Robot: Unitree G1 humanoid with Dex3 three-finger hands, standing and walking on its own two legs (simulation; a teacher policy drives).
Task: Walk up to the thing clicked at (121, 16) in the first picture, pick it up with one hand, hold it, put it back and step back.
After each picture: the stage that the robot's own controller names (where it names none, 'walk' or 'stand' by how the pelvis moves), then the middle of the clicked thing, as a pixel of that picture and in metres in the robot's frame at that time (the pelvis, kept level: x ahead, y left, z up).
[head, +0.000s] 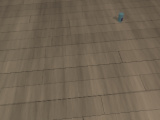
stand; (120, 17) +1.87 -0.46 -0.72
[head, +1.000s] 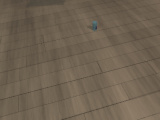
walk; (94, 25) +1.79 -0.01 -0.70
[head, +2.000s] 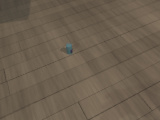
walk; (69, 49) +1.21 +0.26 -0.72
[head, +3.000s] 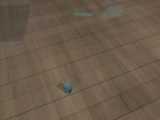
walk; (67, 87) +0.75 +0.20 -0.70
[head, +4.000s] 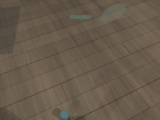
walk; (65, 116) +0.43 +0.18 -0.70
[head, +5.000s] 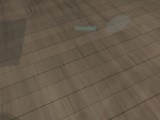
stand; out of the picture +0.39 +0.15 -0.72
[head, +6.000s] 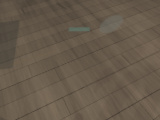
stand; out of the picture +0.38 +0.16 -0.72
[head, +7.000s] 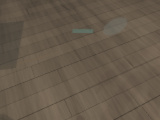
stand; out of the picture +0.37 +0.15 -0.72
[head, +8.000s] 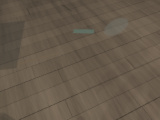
stand; out of the picture +0.37 +0.15 -0.72
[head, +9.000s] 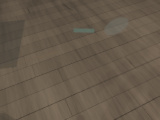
go down; out of the picture +0.37 +0.15 -0.72
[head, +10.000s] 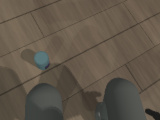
go down; (42, 61) +0.46 +0.16 -0.35
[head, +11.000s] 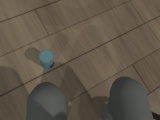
approach; (47, 59) +0.46 +0.14 -0.31
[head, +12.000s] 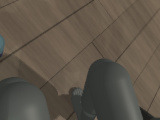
close in; out of the picture +0.46 +0.19 -0.23
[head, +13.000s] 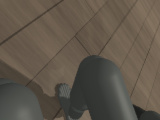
close; out of the picture +0.45 +0.20 -0.24
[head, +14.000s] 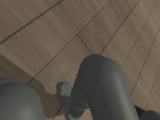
lift; out of the picture +0.44 +0.19 -0.24
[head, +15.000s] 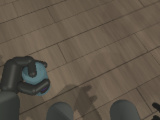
lift; (37, 80) +0.34 +0.18 -0.03
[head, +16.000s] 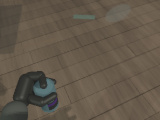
hold; (47, 96) +0.31 +0.16 -0.01
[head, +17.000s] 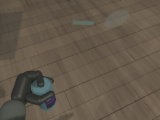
hold; (44, 94) +0.31 +0.17 -0.01
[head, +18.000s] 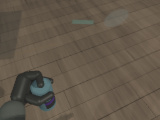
hold; (44, 95) +0.31 +0.17 -0.01
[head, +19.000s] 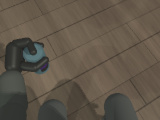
crouch; (37, 60) +0.43 +0.16 -0.08
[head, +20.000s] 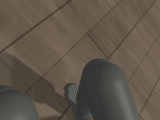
lower; out of the picture +0.49 +0.23 -0.21
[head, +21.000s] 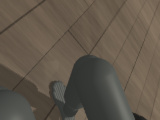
lower; out of the picture +0.47 +0.24 -0.25
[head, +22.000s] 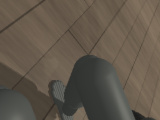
lower; out of the picture +0.47 +0.24 -0.25
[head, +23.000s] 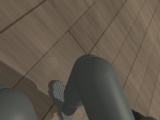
lower; out of the picture +0.47 +0.22 -0.26
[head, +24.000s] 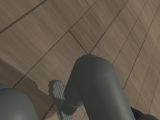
lower; out of the picture +0.47 +0.21 -0.26
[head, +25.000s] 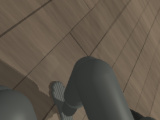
withdraw; out of the picture +0.46 +0.21 -0.27
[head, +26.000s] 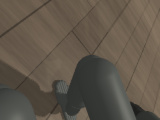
stand; out of the picture +0.46 +0.21 -0.25
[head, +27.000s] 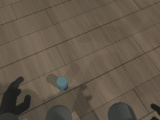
walk; (62, 83) +0.45 +0.13 -0.50
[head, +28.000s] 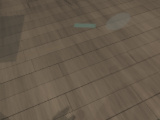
stand; out of the picture +0.40 +0.14 -0.66
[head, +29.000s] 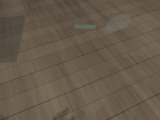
stand; out of the picture +0.41 +0.14 -0.67
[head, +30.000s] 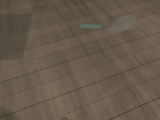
stand; out of the picture +0.41 +0.13 -0.69
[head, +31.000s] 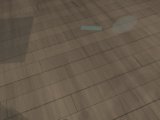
stand; out of the picture +0.40 +0.14 -0.72
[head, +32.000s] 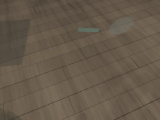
stand; out of the picture +0.39 +0.15 -0.72
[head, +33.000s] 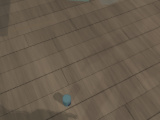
walk; (66, 100) +0.46 +0.11 -0.71
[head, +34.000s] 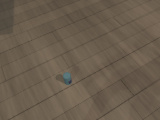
walk; (67, 78) +0.71 +0.20 -0.69
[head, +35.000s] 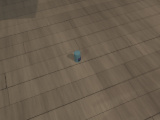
stand; (77, 56) +1.03 +0.12 -0.70
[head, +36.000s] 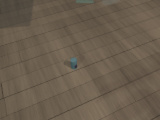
stand; (73, 63) +1.00 +0.14 -0.72
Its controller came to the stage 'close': yes
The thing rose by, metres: 0.70
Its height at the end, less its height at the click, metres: +0.00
